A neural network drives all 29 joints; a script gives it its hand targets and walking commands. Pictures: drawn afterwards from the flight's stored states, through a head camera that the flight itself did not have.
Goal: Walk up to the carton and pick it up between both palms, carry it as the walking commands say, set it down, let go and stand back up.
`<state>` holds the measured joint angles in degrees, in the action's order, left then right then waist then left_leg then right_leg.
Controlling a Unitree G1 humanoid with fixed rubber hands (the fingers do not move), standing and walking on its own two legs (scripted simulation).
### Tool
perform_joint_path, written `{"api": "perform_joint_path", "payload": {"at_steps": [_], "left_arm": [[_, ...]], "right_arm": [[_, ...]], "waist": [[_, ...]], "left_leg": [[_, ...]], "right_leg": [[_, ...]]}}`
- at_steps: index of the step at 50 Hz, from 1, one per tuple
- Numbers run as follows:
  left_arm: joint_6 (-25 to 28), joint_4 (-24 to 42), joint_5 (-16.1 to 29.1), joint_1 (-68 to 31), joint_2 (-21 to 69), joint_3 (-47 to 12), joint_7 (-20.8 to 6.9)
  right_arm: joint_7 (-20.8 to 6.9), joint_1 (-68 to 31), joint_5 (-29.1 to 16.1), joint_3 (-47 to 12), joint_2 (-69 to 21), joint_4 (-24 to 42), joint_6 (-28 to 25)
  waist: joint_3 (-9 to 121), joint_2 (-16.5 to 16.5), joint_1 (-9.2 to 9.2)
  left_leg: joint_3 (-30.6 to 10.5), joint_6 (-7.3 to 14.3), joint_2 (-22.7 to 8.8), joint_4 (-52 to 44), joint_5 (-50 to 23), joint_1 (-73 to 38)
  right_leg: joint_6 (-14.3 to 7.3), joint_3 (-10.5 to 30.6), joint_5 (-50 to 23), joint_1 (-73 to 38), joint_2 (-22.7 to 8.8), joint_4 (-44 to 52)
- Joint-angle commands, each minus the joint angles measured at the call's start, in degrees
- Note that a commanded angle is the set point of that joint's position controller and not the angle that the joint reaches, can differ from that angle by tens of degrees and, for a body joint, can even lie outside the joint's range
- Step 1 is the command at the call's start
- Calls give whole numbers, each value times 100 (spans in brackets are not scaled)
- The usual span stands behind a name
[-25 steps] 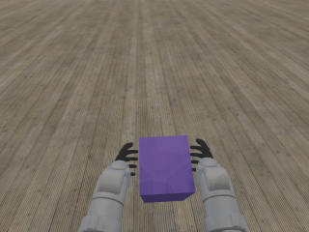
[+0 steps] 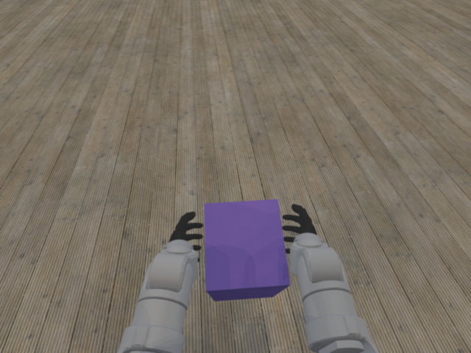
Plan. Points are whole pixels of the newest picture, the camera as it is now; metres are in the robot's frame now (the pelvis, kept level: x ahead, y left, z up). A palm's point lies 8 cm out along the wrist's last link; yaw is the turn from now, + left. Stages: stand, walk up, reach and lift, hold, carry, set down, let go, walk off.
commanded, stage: carry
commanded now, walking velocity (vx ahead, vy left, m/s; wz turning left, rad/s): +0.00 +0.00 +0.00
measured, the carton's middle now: (242, 256) +0.36 +0.00 -0.09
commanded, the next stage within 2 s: none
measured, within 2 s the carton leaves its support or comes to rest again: neither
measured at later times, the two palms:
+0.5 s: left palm (181, 210) +0.38 +0.12 +0.05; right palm (301, 207) +0.39 -0.11 +0.04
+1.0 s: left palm (183, 200) +0.39 +0.12 +0.06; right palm (302, 196) +0.41 -0.11 +0.06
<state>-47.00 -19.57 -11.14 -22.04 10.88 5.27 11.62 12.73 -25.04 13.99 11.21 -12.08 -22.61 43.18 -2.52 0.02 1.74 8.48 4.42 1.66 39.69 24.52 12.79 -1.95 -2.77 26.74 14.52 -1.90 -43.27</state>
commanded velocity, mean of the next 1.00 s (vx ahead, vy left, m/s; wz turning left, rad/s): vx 0.00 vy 0.00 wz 0.00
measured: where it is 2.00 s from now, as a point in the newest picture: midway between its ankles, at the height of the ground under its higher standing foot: outside the picture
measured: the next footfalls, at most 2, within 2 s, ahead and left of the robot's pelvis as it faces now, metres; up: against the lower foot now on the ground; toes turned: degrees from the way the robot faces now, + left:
right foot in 0.02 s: +0.02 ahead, -0.11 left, +0.00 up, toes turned -3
right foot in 0.40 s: +0.10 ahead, -0.08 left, +0.00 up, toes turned +8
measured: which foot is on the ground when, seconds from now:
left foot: down 0.00-0.40, up 0.42-0.52, down 0.54-1.00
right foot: up 0.00-0.00, down 0.02-0.26, up 0.28-0.38, down 0.40-1.00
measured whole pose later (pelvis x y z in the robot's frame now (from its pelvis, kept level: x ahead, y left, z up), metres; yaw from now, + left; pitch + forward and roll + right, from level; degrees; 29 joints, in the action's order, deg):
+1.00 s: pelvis +0.09 +0.01 +0.01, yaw +2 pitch -2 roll +0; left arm -47.0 -20.6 -13.4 -22.6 11.1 5.3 8.0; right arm 12.2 -24.3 14.6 11.6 -11.8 -20.8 45.1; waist 1.7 1.3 -0.6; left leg 3.4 2.7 0.9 36.9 20.3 15.0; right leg -2.1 -6.4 22.3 11.9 -0.5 -36.3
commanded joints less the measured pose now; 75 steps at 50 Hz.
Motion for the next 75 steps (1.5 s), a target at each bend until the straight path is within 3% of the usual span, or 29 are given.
{"api": "perform_joint_path", "payload": {"at_steps": [1,3,7,10,12,13,15,16,19,20,21,22,24,25,27,29,30,33,36,38,43,46,48,52,55,61,67,71,75], "left_arm": [[726,1267,2215,-4438,6651,-3305,-1948],[782,765,1788,-3680,6522,-2942,-1962],[825,1244,1811,-3751,6542,-3049,-1912],[775,1323,1629,-3410,6134,-2976,-1860],[762,1887,1843,-4004,6335,-3341,-1871],[672,1566,1825,-3875,6461,-3309,-1887],[648,1878,2139,-4025,6535,-3799,-1857],[594,1656,2010,-3891,6632,-3648,-1888],[597,1744,2158,-3547,6638,-3620,-1963],[655,1503,1918,-3394,6538,-3502,-2000],[661,1275,1780,-2628,6537,-3299,-1957],[673,1296,1787,-2983,6488,-3165,-1924],[636,1708,1752,-3426,6521,-3333,-1863],[598,1124,1718,-3467,6536,-3201,-1873],[600,1190,1849,-3575,6282,-3211,-1836],[688,1244,1995,-4401,6019,-3030,-1836],[652,1069,2021,-4404,6443,-3217,-1875],[691,900,2142,-4225,6830,-3403,-2002],[788,1261,2080,-3936,6523,-3231,-1998],[739,831,1938,-3589,6588,-3076,-1967],[556,795,1782,-4016,6608,-2915,-1997],[646,1227,1912,-3905,6647,-3190,-2016],[655,1160,1823,-3654,6540,-3089,-2023],[620,963,1724,-4141,6443,-2867,-1932],[689,853,1819,-3952,6402,-2743,-1989],[634,490,1831,-3868,6532,-2846,-1896],[681,737,1993,-4168,6789,-2986,-1929],[667,603,1962,-4024,6569,-2911,-1891],[774,853,1797,-4570,6362,-2623,-1998]], "right_arm": [[-2200,-2961,-1908,-3272,-6431,428,-214],[-2144,-3419,-1873,-3352,-6428,576,-199],[-2241,-3685,-2341,-3953,-6712,1257,-208],[-2286,-2634,-2078,-3520,-6382,483,-154],[-2281,-2545,-1981,-3441,-6434,421,-76],[-2282,-2373,-1877,-3231,-6319,403,-80],[-2184,-2096,-2014,-3368,-6141,547,-132],[-2150,-2335,-1952,-3444,-6312,633,-84],[-2151,-2694,-1990,-3584,-6429,1274,-51],[-2128,-2795,-1937,-3707,-6289,1130,-63],[-2135,-2623,-1970,-3778,-6199,1152,-57],[-2198,-2880,-2109,-3864,-6479,987,18],[-2351,-2789,-2182,-3644,-6398,887,39],[-2377,-3309,-2307,-3554,-6253,955,-24],[-2415,-2546,-2197,-3285,-6267,283,12],[-2381,-2948,-2045,-2773,-6011,64,-120],[-2296,-2958,-1902,-2873,-6242,15,-70],[-2267,-3155,-1867,-3105,-6347,420,-160],[-2246,-2998,-1921,-3391,-6304,536,-163],[-2183,-2960,-1840,-3214,-6160,465,-157],[-2305,-2865,-1758,-3039,-6490,26,6],[-2277,-2950,-1914,-3317,-6573,432,19],[-2374,-2962,-1967,-3349,-6557,535,-31],[-2407,-3206,-1977,-2947,-6515,94,33],[-2337,-2973,-1828,-2910,-6501,52,-30],[-2283,-3172,-1873,-2879,-6124,140,-34],[-2308,-3334,-1964,-3077,-6401,224,-41],[-2367,-2935,-1927,-2764,-6195,-305,41],[-2353,-3292,-1780,-2690,-6532,-172,-41]], "waist": [[2837,430,-175],[3269,-1076,-183],[3300,-1500,-47],[3475,-541,-69],[3596,571,-316],[3040,1575,-286],[2825,2242,-417],[2584,1050,-396],[2997,332,-131],[3306,-433,2],[3537,-1785,169],[3032,-2279,1],[2614,-411,0],[2433,-273,-21],[2837,-210,-291],[2492,1429,-179],[2639,1025,-211],[2869,57,-234],[3440,-922,-150],[3388,-690,-132],[2856,647,-182],[3213,-428,-137],[3339,-725,-153],[2693,487,-239],[2549,-443,-158],[2941,419,-224],[2813,-431,-152],[2881,372,-227],[2053,-44,-225]], "left_leg": [[-1131,427,-1269,-589,-6338,-1106],[-664,29,-695,193,-2397,6],[-304,-375,-273,-299,-1579,1246],[-275,-140,-237,-529,-3335,291],[-912,147,-890,-516,-7019,-2152],[-1579,425,-1367,-657,-9685,-2945],[-1854,256,-1574,-673,-10954,-3851],[-1870,311,-1576,-791,-10766,-3335],[-1062,66,-1188,443,-9486,-2122],[-531,17,-1026,1575,-7057,-700],[-108,-284,-352,3047,-2030,1478],[-652,-231,293,3230,1180,2317],[-1574,-111,-502,956,1387,2173],[-1071,-213,-403,-50,1059,1673],[-979,-94,-296,-1805,-1416,-393],[-2483,864,-1750,-1399,-6858,-1039],[-2042,872,-1740,-1162,-7372,-1084],[-1522,454,-1362,-769,-6251,-798],[-741,103,-725,-136,-4112,-202],[-815,-39,-555,-472,-3667,252],[-1371,514,-1277,-696,-7633,-1766],[-951,237,-929,-8,-5696,-157],[-830,24,-638,-651,-2497,321],[-1460,288,-1122,-1277,-3185,-571],[-1197,185,-963,-913,-2864,-24],[-1228,183,-1150,-1184,-3513,-866],[-884,-33,-806,-834,-2076,58],[-1259,113,-994,-1406,-2107,-353],[-1160,-29,-875,-1171,-1107,496]], "right_leg": [[-193,216,-1791,-691,-185,1420],[-799,1257,-6203,-1738,-1308,1048],[-609,892,-8690,-3626,-1265,193],[-374,541,-8112,-2741,-885,-34],[-117,-116,-4963,-282,-385,-770],[-14,-296,-1221,1189,83,-1078],[-94,-500,644,2622,351,-1366],[-125,-516,272,2179,425,-789],[-288,-385,-1338,169,453,1041],[-277,69,-4057,-1667,-46,1729],[-798,1185,-9064,-3662,-1262,964],[-1659,2185,-10813,-3596,-1796,1058],[-1426,1981,-8159,-2893,-1897,1111],[-1116,1220,-7855,-2484,-1597,930],[-598,138,-5231,-920,-1071,304],[85,-30,-224,173,-63,74],[70,0,141,17,-26,631],[-101,-51,-1904,-881,-270,1087],[-273,351,-6506,-2028,-801,611],[-279,321,-6649,-2437,-795,451],[0,-159,-1720,47,-90,882],[-241,179,-4722,-2128,-442,906],[-555,608,-6542,-2504,-1069,669],[-195,366,-2247,-694,-560,1119],[-330,416,-3231,-1315,-657,1297],[-318,429,-2314,-654,-588,1222],[-357,601,-4198,-1245,-956,1493],[-376,487,-2499,-807,-678,1552],[-347,916,-1925,-848,-848,2209]]}}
